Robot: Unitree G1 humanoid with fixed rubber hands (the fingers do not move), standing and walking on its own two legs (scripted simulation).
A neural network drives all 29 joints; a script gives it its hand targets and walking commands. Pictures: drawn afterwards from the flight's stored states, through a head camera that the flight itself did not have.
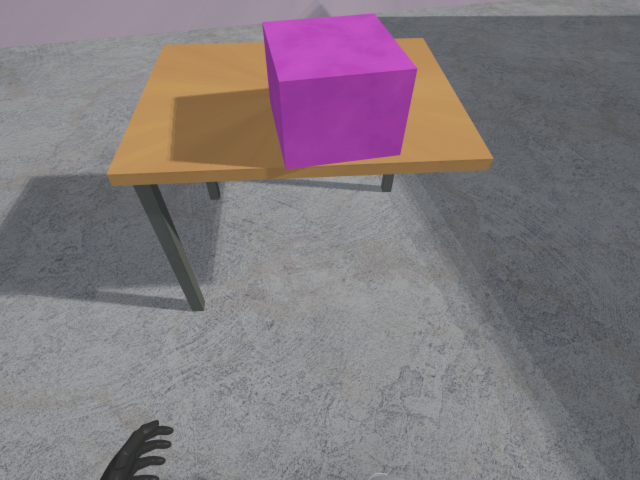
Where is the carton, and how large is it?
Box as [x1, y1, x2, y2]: [262, 14, 416, 168]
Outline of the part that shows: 374,14 262,22 270,103 285,168 396,155 400,153 416,73 416,67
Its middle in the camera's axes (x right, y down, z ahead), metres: +0.03 -0.36 +0.92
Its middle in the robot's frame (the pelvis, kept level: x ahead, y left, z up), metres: +0.94 -0.06 +0.01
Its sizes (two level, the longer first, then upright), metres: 0.293 0.275 0.208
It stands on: a table, 0.66 m high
